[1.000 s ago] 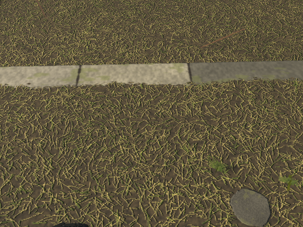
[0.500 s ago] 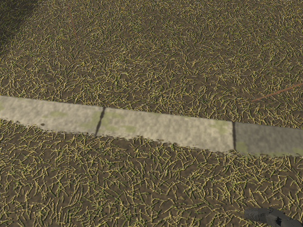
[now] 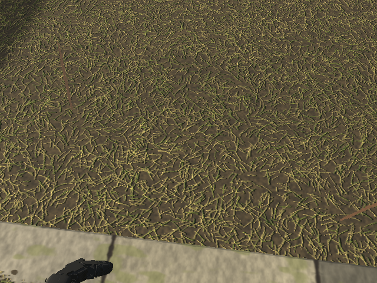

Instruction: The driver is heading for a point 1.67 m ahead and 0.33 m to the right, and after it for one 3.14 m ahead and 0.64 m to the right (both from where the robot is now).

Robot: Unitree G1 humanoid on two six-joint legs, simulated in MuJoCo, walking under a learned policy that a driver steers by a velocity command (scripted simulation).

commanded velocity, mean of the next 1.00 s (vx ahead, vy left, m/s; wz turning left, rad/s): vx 1.00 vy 0.00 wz -0.30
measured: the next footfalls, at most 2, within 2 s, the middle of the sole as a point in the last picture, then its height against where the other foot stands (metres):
right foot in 0.08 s outside the picture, level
left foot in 0.48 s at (160, 211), level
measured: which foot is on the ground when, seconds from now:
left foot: down 0.00-0.08, up 0.10-0.46, down 0.48-0.86, up 0.88-1.00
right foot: up 0.00-0.06, down 0.08-0.46, up 0.48-0.84, down 0.86-1.00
